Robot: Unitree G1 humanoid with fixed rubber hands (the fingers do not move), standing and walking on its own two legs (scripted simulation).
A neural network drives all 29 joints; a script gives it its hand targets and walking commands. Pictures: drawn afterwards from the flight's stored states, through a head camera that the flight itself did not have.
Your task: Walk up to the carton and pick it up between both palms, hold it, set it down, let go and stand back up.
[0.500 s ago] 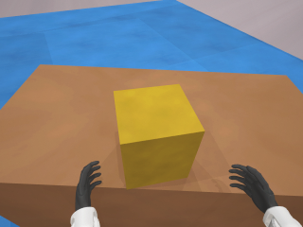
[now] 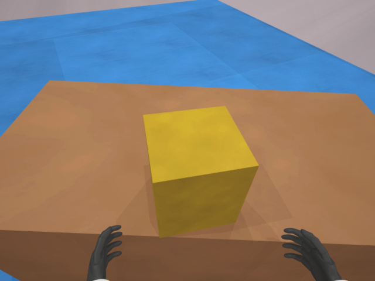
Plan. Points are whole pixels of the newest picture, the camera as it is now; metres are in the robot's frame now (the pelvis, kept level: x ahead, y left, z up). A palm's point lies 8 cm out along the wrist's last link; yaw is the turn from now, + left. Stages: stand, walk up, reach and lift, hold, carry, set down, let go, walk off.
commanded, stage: set down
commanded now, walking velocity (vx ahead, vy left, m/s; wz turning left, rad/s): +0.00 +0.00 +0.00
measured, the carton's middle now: (192, 172) +0.40 +0.01 +0.00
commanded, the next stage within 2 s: let go in 0.96 s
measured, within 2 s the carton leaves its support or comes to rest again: neither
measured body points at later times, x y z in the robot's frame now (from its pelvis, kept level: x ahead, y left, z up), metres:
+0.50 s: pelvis +0.01 +0.01 +0.00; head +0.00 +0.02 +0.45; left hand +0.17 +0.23 -0.06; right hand +0.19 -0.23 -0.06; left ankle +0.00 +0.15 -0.75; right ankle -0.03 -0.09 -0.75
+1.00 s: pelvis +0.01 +0.02 +0.00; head +0.01 +0.02 +0.45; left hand +0.18 +0.25 -0.08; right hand +0.19 -0.21 -0.08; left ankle +0.00 +0.15 -0.75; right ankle -0.03 -0.09 -0.75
